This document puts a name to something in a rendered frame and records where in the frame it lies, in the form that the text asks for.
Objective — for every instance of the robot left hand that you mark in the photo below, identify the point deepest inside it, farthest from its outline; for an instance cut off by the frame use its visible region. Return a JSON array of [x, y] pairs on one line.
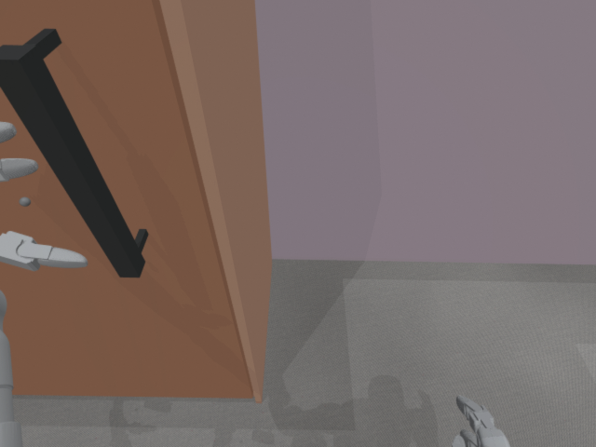
[[18, 249]]

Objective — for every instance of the wardrobe door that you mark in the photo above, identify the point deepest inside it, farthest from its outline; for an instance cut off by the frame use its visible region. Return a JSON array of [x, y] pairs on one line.
[[86, 331]]

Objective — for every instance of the handle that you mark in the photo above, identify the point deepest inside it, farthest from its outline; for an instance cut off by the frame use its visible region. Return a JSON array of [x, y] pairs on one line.
[[31, 90]]

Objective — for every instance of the left robot forearm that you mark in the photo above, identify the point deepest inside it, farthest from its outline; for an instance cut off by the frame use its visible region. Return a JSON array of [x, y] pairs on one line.
[[10, 431]]

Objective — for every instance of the robot right hand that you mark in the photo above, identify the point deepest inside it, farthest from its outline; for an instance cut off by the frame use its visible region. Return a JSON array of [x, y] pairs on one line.
[[482, 424]]

